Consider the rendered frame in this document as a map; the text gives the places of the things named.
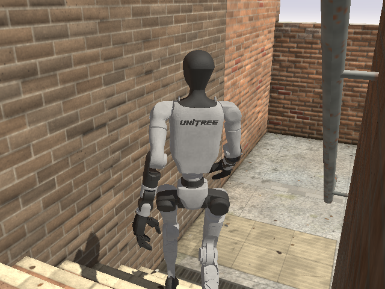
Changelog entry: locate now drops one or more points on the stairs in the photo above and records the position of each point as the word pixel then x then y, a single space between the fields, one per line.
pixel 30 273

